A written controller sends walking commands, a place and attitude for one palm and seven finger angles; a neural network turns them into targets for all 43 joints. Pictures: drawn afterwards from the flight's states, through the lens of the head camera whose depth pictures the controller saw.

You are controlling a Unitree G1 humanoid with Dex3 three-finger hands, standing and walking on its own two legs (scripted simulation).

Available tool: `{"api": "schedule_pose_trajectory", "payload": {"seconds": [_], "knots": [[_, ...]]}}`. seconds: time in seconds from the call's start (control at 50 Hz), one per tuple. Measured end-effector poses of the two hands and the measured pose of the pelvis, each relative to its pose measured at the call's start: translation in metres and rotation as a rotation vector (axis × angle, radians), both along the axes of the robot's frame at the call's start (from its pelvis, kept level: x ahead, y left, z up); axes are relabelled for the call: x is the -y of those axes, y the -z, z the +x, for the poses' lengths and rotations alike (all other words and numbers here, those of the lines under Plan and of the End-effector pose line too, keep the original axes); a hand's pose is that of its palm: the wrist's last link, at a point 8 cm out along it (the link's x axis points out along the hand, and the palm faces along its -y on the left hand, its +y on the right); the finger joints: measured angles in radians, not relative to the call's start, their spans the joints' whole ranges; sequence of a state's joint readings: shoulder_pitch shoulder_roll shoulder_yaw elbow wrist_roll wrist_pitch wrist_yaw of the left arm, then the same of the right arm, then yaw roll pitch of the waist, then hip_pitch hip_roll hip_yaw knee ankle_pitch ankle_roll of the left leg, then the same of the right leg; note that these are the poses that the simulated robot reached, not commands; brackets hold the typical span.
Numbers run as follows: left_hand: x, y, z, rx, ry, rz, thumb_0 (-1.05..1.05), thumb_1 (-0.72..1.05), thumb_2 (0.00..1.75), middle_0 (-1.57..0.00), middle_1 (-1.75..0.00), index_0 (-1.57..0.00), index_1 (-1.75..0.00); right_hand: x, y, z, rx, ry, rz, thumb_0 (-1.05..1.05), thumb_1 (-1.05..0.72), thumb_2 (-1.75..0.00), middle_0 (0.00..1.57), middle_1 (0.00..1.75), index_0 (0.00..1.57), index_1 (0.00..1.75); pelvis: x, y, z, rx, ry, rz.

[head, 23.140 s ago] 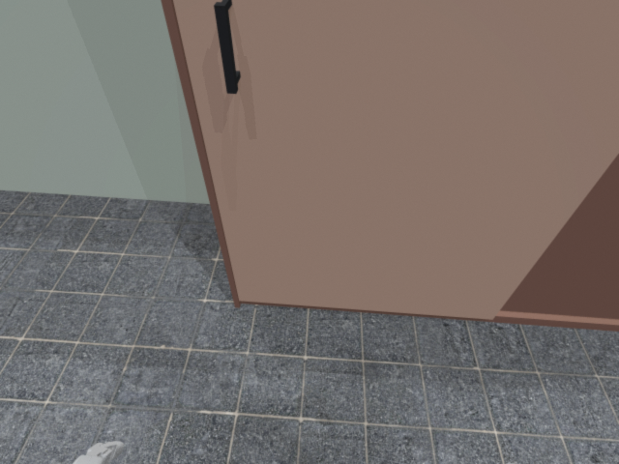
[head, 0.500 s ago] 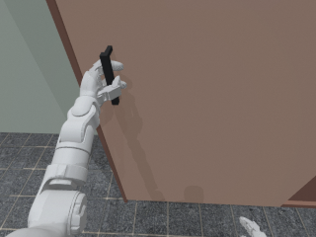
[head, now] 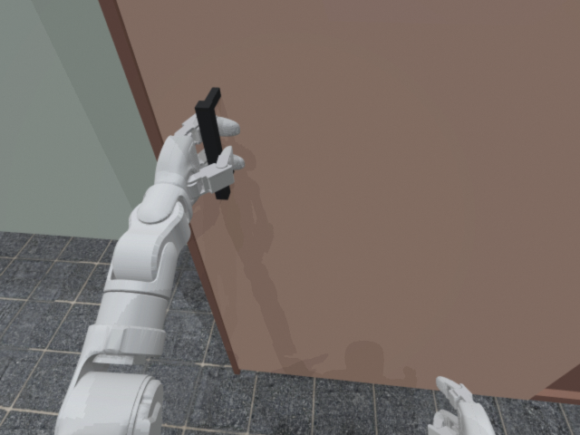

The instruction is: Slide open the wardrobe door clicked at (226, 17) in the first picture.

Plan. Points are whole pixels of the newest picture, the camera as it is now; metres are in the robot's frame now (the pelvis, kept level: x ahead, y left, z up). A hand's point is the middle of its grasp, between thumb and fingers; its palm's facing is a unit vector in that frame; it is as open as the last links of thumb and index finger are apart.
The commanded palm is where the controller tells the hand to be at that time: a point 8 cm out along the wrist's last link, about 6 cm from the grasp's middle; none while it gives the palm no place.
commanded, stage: tug the door sideways, standing still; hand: left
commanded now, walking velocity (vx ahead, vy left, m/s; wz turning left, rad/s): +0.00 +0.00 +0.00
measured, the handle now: (218, 146) +0.44 +0.14 +0.20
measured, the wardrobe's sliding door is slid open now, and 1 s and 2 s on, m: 0.00 0.00 0.03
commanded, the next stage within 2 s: step sideways, sliding the door along in 0.70 s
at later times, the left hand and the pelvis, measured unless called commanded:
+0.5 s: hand (231, 172) +0.39 +0.11 +0.20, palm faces +0.05 -1.00 -0.06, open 5.7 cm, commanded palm +0.36 +0.10 +0.20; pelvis -0.03 +0.01 +0.00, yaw +2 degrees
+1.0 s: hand (230, 173) +0.39 +0.11 +0.19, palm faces +0.07 -0.99 -0.12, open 5.8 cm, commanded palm +0.37 +0.13 +0.20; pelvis -0.05 +0.00 -0.01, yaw -1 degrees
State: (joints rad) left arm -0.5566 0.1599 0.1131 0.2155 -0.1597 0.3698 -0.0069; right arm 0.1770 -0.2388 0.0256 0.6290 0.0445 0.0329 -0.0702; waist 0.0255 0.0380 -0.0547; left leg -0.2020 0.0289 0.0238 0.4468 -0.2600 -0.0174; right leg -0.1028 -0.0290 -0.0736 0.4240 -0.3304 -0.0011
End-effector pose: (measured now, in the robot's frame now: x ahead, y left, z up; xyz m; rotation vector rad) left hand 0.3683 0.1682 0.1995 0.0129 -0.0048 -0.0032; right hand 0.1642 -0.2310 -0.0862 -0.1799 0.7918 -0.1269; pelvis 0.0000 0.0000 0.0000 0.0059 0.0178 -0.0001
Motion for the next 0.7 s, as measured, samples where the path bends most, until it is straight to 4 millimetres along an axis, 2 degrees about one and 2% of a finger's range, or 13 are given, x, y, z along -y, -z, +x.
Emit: {"api": "schedule_pose_trajectory", "payload": {"seconds": [0.16, 0.5, 0.7], "knots": [[0.003, -0.001, -0.002, -0.006, -0.045, 0.02, 0.01, 0.79, 0.84, -0.39, -1.4, -0.34, -1.4, -0.008, 0.005, -0.005, -0.004, -0.028, 0.019, 0.01, -0.9, -0.9, 0.2, 0.3, 0.2, 0.3, 0.0, 0.001, -0.009, 0.002, -0.019, 0.002], [0.006, 0.0, -0.004, 0.008, -0.051, 0.045, 0.0, 0.82, 0.83, -0.34, -1.4, -0.25, -1.4, -0.015, 0.023, -0.055, -0.098, -0.037, 0.025, 0.01, -0.9, -0.9, 0.2, 0.3, 0.2, 0.3, -0.006, 0.003, -0.029, 0.005, -0.037, -0.007], [0.005, 0.0, -0.003, 0.01, -0.046, 0.047, 0.0, 0.82, 0.83, -0.35, -1.4, -0.25, -1.4, -0.021, 0.023, -0.061, -0.081, -0.043, 0.03, 0.01, -0.9, -0.9, 0.2, 0.3, 0.2, 0.3, -0.011, 0.003, -0.034, 0.003, -0.038, -0.009]]}}
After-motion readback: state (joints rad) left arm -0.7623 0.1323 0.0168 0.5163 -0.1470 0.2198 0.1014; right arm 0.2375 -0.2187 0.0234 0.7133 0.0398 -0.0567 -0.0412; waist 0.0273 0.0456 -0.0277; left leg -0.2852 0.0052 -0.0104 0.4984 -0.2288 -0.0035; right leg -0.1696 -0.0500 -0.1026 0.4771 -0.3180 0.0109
